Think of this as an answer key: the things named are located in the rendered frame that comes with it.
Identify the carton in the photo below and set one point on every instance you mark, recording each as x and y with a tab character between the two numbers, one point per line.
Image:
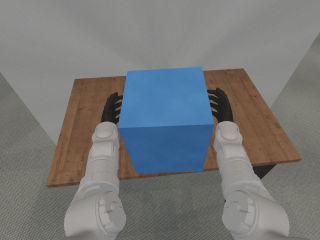
166	121

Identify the left robot hand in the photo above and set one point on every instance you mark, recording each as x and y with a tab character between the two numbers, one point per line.
109	114

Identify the robot left forearm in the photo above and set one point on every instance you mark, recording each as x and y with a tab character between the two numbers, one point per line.
103	163

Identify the left robot upper arm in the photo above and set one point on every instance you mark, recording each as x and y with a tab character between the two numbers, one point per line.
99	216

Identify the table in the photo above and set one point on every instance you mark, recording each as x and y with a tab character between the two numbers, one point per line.
264	140

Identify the right robot upper arm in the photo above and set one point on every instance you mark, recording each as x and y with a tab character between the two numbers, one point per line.
249	216

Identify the right robot hand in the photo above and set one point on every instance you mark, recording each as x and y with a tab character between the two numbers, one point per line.
224	111

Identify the robot right forearm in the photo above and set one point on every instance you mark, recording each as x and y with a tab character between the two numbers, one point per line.
234	165

